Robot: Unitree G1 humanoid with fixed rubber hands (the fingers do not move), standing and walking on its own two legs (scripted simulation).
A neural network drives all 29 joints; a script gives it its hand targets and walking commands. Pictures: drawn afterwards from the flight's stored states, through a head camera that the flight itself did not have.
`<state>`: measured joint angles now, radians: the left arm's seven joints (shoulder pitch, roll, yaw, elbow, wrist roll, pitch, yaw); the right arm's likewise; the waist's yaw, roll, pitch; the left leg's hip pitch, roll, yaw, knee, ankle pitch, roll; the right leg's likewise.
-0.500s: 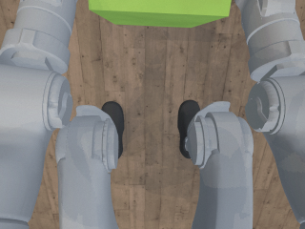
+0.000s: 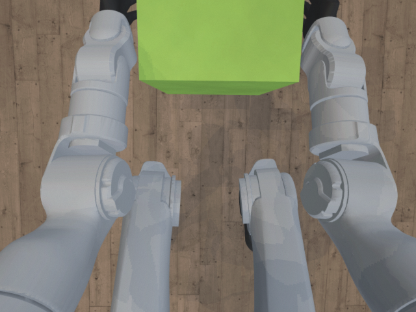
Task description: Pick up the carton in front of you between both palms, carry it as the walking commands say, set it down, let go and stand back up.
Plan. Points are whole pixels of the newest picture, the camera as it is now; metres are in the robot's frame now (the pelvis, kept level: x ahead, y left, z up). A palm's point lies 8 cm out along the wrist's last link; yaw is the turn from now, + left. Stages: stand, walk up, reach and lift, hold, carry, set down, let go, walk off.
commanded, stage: reach and lift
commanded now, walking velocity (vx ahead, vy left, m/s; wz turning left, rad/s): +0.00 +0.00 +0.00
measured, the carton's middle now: (216, 30) +0.55 -0.02 -0.15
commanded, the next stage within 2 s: none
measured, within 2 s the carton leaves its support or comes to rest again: neither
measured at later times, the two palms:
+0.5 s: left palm out of the picture +0.50 +0.13 +0.06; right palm (396, 1) +0.49 -0.16 +0.07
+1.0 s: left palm out of the picture +0.45 +0.14 +0.23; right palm out of the picture +0.44 -0.16 +0.23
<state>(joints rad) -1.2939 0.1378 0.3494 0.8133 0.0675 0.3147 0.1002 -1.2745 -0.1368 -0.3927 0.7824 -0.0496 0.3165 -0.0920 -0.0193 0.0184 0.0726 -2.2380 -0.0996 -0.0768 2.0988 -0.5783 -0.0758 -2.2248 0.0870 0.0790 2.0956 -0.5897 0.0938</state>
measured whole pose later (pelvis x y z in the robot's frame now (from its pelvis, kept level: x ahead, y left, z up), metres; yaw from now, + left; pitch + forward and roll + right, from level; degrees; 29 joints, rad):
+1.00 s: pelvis +0.05 +0.00 +0.26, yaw +0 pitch +30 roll +0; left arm -0.66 -0.12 0.42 0.61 0.24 0.35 0.03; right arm -0.65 0.10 -0.45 0.58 -0.25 0.36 0.01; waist -0.01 0.02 -0.22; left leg -1.28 -0.10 -0.12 1.20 -0.43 -0.03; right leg -1.28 0.08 0.13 1.19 -0.44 0.06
